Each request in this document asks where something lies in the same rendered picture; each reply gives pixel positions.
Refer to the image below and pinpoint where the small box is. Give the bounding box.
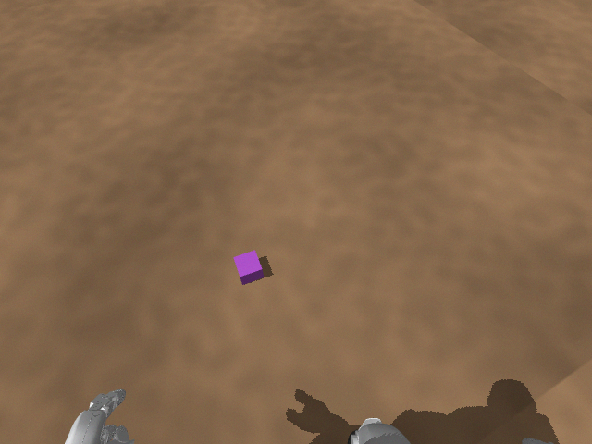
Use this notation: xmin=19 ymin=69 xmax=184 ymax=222
xmin=233 ymin=250 xmax=264 ymax=285

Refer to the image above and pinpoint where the left robot hand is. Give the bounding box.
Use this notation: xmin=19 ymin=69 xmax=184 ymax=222
xmin=65 ymin=389 xmax=135 ymax=444

